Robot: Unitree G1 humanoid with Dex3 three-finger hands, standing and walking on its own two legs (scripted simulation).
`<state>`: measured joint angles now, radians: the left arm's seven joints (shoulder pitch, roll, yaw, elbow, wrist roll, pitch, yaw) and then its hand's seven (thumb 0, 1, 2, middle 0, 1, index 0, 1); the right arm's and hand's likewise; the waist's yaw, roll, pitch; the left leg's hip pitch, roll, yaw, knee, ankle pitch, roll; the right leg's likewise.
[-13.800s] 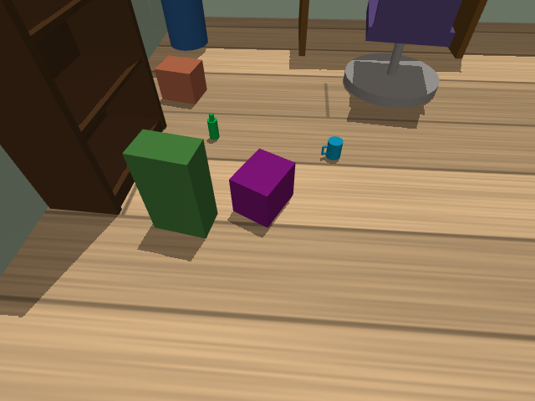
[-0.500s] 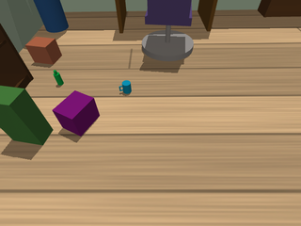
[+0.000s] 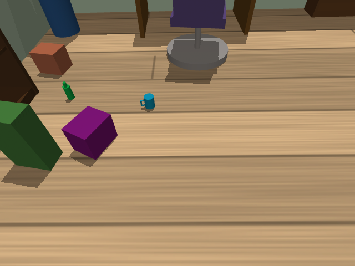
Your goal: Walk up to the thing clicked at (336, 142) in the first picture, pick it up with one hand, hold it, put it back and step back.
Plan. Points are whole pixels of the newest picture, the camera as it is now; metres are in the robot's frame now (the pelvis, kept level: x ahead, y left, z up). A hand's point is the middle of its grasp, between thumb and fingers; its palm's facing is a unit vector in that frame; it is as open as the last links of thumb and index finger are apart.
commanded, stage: stand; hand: left
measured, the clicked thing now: (147, 101) +1.44 +0.28 -0.73
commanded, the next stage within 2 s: walk up in 0.62 s
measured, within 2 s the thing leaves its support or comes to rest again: neither
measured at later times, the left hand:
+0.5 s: hand out of the picture +0.08 +0.26 -0.15, palm faces -0.03 -0.93 -0.36, open 7.4 cm
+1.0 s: hand out of the picture +0.08 +0.37 -0.18, palm faces +0.04 -0.92 -0.38, open 7.4 cm
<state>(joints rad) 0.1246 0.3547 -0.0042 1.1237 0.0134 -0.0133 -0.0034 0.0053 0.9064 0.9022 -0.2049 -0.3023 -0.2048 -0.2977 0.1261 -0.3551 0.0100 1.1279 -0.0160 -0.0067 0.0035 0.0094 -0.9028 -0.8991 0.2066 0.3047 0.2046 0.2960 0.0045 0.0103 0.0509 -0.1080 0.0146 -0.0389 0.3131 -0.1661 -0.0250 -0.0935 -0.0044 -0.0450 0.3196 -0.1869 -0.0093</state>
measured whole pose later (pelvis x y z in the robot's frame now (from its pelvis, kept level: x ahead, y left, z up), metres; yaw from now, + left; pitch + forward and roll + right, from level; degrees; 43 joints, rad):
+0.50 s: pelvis +0.00 +0.00 +0.00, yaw +0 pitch -2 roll +0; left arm 0.12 0.35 0.00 1.12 0.01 -0.02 0.00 0.01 0.91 0.90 -0.21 -0.30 -0.20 -0.30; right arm 0.12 -0.36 0.01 1.12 -0.02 -0.01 0.00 0.01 -0.90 -0.90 0.21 0.30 0.20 0.30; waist 0.00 0.01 0.05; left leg -0.10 0.02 -0.03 0.31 -0.17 -0.02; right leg -0.08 0.00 -0.04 0.31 -0.19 -0.01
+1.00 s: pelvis +0.09 +0.07 -0.03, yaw +2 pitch -4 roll +0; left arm 0.31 0.48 0.09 1.04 0.05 0.00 -0.06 0.01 0.91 0.90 -0.20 -0.30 -0.20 -0.30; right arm 0.22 -0.43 -0.12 0.99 -0.05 -0.07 0.07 0.01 -0.90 -0.90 0.21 0.30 0.20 0.30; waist 0.04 -0.06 0.04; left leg -0.35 0.05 0.07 0.65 -0.21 0.00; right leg -0.13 -0.09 0.00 0.77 -0.52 -0.05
